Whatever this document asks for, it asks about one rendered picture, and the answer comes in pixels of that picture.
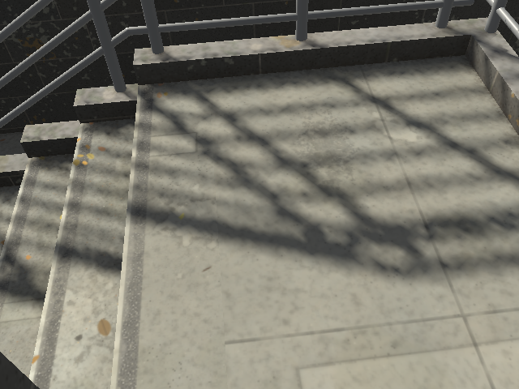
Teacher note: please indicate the stairs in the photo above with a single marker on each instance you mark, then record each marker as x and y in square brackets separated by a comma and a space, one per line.
[61, 243]

